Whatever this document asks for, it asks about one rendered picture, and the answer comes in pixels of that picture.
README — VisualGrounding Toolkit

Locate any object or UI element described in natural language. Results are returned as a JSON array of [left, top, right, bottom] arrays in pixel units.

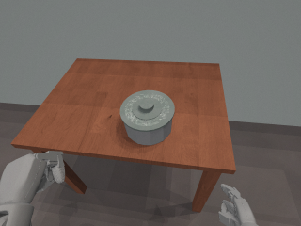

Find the left robot hand
[[0, 151, 65, 204]]

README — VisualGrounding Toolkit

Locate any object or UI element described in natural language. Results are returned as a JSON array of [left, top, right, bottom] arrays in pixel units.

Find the knob
[[139, 99, 154, 112]]

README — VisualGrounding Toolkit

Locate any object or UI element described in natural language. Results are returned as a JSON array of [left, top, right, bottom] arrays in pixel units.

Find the table
[[10, 58, 236, 213]]

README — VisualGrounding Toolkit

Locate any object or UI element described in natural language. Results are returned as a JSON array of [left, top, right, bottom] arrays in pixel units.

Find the lid
[[119, 90, 175, 132]]

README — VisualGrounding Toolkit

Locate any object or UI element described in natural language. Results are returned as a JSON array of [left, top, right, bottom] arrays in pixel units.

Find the right robot hand
[[218, 184, 257, 226]]

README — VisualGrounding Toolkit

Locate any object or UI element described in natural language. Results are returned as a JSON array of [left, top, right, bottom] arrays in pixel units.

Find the pot
[[124, 120, 172, 146]]

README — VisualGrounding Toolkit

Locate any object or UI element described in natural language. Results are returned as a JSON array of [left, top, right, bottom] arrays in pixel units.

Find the robot left forearm
[[0, 202, 35, 226]]

